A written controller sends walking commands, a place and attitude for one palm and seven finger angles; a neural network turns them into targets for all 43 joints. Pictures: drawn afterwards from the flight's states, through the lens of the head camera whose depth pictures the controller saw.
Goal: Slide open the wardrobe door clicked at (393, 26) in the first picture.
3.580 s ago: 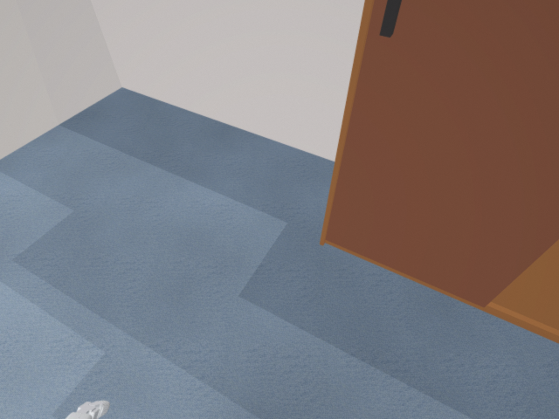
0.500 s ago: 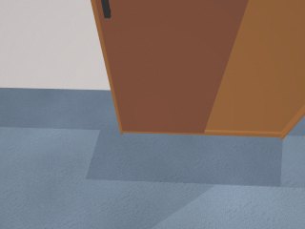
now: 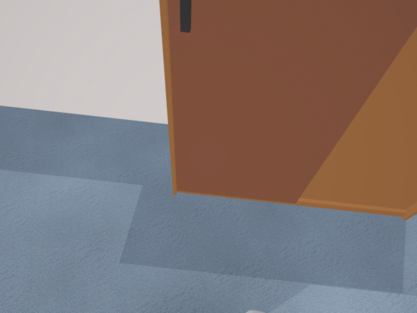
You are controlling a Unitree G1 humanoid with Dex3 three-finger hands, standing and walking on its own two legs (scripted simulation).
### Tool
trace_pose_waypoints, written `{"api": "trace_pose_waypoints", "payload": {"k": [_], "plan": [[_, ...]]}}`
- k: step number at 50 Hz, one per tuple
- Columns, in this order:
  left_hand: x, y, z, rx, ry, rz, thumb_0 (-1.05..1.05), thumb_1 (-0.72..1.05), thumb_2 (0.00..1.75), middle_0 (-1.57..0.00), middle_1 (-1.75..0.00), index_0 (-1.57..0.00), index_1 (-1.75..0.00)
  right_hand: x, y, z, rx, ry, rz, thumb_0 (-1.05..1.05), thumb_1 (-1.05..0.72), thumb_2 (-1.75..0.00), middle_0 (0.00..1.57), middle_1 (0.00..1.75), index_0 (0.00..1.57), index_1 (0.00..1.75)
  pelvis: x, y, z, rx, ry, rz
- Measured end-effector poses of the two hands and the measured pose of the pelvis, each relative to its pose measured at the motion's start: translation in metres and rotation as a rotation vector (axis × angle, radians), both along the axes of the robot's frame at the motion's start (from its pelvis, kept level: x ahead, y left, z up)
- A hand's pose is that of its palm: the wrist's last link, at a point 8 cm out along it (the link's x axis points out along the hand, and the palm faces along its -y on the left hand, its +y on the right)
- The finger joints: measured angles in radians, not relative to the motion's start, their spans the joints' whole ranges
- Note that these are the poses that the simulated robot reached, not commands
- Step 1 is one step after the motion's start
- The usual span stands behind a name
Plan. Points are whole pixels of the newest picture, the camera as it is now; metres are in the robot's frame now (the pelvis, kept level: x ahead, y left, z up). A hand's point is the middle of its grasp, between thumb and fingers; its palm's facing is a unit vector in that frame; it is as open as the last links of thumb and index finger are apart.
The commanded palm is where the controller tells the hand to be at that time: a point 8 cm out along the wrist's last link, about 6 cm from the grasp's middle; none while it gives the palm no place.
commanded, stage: take the last steps up to it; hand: left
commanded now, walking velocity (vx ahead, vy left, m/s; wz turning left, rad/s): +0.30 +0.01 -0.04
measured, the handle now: out of the picture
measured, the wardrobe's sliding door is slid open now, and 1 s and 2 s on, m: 0.00 0.00 0.00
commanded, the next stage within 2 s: come to a stop and stand still in 0.46 s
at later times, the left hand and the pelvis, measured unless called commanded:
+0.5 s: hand (151, 246) +0.29 +0.16 -0.16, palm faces +0.07 -0.98 -0.19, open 7.2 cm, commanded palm none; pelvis +0.20 -0.02 +0.00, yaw +0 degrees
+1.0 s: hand (136, 238) +0.31 +0.20 -0.17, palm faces +0.03 -0.97 -0.24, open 7.4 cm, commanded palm none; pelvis +0.25 +0.00 +0.00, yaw -3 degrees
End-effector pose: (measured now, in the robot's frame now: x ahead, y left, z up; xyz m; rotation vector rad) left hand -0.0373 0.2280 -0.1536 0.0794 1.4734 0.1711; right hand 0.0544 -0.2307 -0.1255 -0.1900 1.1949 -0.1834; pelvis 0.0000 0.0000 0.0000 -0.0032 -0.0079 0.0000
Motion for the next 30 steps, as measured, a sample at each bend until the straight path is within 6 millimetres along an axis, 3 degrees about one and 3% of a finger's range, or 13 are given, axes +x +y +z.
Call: {"api": "trace_pose_waypoints", "payload": {"k": [8,14,18,20,23,30], "plan": [[0.154,0.014,0.024,0.030,-0.261,-0.058,0.00,0.92,0.89,-0.20,-0.30,-0.19,-0.29,-0.001,0.023,-0.003,0.057,0.126,-0.057,0.00,-0.93,-0.90,0.20,0.30,0.20,0.30,0.059,0.012,0.011,0.020,-0.001,-0.002],[0.244,0.001,0.031,0.035,-0.322,-0.125,0.00,0.92,0.89,-0.20,-0.30,-0.19,-0.29,-0.005,0.035,-0.014,0.118,0.252,-0.125,0.01,-0.92,-0.90,0.20,0.30,0.20,0.30,0.110,0.006,0.007,0.030,-0.003,-0.014],[0.297,-0.017,0.025,0.036,-0.345,-0.166,0.00,0.91,0.89,-0.20,-0.30,-0.19,-0.29,-0.001,0.034,-0.024,0.151,0.347,-0.164,0.01,-0.91,-0.90,0.20,0.30,0.20,0.30,0.149,-0.007,-0.004,0.024,-0.004,-0.019],[0.313,-0.025,0.020,0.037,-0.366,-0.158,0.00,0.91,0.89,-0.20,-0.30,-0.19,-0.29,0.008,0.030,-0.029,0.162,0.389,-0.165,0.01,-0.91,-0.90,0.20,0.30,0.20,0.30,0.166,-0.014,-0.009,0.014,-0.010,-0.013],[0.315,-0.031,0.020,0.031,-0.345,-0.114,0.00,0.91,0.89,-0.20,-0.30,-0.20,-0.29,0.042,0.018,-0.026,0.146,0.388,-0.141,0.01,-0.91,-0.90,0.20,0.30,0.20,0.30,0.186,-0.018,-0.005,0.001,-0.016,-0.001],[0.302,-0.008,0.024,0.076,-0.206,-0.051,-0.02,0.95,0.89,-0.20,-0.30,-0.20,-0.29,0.172,-0.003,-0.012,0.081,0.182,-0.063,0.01,-0.91,-0.90,0.20,0.30,0.20,0.30,0.231,-0.014,0.008,-0.014,0.009,0.006]]}}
